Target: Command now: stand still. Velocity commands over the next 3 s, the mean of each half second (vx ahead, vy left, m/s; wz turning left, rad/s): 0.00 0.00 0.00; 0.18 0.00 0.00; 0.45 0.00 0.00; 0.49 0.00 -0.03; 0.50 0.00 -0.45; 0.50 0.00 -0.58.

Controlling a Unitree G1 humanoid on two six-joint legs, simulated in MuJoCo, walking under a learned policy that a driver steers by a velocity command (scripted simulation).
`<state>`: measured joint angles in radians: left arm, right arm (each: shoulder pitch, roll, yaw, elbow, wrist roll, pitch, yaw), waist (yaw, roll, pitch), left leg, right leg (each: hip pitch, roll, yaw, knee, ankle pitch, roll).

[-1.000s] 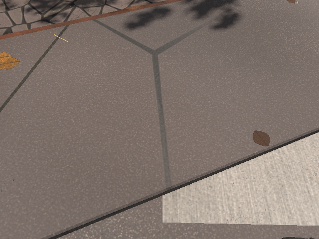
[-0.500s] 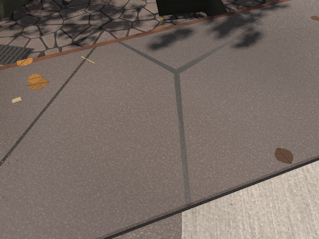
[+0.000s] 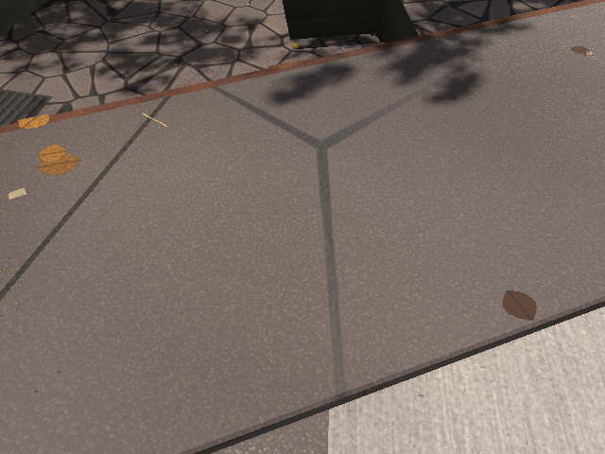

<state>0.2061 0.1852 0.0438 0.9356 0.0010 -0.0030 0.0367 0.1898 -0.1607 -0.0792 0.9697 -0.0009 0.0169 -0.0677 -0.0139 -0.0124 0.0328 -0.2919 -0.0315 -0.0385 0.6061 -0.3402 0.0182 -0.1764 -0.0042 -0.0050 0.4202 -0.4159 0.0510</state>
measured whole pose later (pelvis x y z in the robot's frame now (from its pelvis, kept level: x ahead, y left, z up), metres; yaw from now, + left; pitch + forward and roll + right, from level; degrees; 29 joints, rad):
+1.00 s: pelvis +0.05 +0.03 +0.00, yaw -1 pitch +1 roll +1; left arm 0.27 0.24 0.06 1.03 -0.04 -0.02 0.02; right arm 0.28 -0.20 -0.07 1.13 0.01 -0.06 -0.03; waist -0.03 -0.05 -0.04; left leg -0.20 -0.04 0.09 0.54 -0.82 0.17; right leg -0.39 0.00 0.06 0.87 -0.50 -0.06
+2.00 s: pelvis +0.55 +0.01 +0.05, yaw -2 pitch +0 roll +2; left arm 0.19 0.25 0.05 0.95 -0.04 -0.08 0.01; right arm 0.22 -0.23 -0.04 1.00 -0.01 -0.11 0.03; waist -0.02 -0.04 0.03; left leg -0.28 -0.03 0.15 0.41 -0.13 0.07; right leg -0.55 -0.09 0.06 1.20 -0.29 -0.08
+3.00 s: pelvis +1.12 -0.16 +0.05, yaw -35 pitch +2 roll +2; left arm 0.29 0.30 0.07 0.73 -0.03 -0.04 0.01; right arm 0.18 -0.26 -0.06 0.79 -0.01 -0.11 0.01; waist 0.00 -0.04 0.02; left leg -0.33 -0.02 0.07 0.46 -0.17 0.03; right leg -0.48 -0.01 0.07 1.23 -0.37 -0.02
